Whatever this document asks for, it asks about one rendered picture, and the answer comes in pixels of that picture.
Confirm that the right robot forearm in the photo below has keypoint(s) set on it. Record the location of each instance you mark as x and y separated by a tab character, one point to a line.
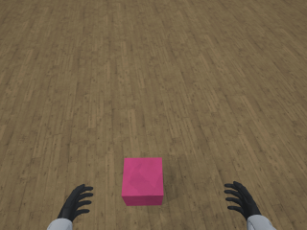
259	222

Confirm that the left robot forearm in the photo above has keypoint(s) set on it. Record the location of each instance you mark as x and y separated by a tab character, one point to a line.
60	224

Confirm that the carton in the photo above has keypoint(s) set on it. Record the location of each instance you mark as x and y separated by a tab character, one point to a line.
142	183

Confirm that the robot right hand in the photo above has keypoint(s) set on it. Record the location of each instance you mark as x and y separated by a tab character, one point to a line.
248	206

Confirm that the robot left hand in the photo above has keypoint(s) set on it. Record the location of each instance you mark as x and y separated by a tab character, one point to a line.
72	203

